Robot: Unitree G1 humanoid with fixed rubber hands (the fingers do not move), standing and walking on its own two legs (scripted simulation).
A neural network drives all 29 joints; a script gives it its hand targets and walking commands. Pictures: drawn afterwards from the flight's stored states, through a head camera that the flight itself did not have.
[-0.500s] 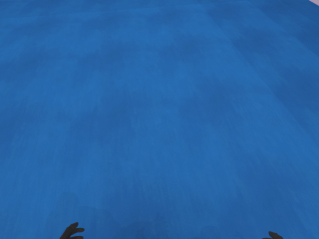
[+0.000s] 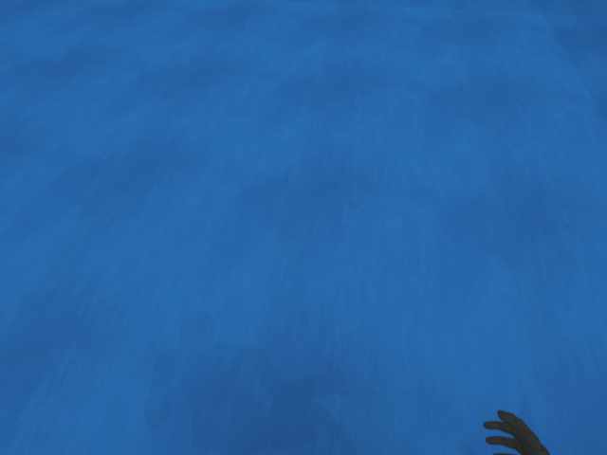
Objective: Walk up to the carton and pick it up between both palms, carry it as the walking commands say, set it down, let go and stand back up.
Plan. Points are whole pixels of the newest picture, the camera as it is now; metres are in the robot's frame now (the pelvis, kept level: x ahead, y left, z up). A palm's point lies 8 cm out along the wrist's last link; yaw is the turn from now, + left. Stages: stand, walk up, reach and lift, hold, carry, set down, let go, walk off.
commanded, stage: walk up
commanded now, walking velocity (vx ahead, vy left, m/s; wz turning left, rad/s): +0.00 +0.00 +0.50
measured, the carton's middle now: out of the picture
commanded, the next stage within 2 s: none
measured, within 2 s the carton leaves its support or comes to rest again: neither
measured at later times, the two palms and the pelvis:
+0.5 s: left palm out of the picture +0.07 +0.27 -0.08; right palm out of the picture +0.11 -0.26 -0.12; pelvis -0.02 -0.01 +0.01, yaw +13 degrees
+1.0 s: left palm out of the picture -0.14 +0.29 -0.12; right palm (441, 433) +0.18 -0.15 -0.08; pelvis -0.05 +0.03 +0.02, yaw +29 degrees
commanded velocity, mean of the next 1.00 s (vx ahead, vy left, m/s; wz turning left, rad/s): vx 0.05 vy -0.01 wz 0.50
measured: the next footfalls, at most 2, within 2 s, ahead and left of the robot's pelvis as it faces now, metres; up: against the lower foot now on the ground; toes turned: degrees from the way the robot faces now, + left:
right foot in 0.46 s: +0.04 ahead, -0.11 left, +0.00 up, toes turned +7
left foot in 0.86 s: -0.07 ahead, +0.13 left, +0.00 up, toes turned +31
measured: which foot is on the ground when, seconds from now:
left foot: down 0.00-0.46, up 0.48-0.84, down 0.86-1.00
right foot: down 0.00-0.00, up 0.02-0.44, down 0.46-0.86, up 0.88-1.00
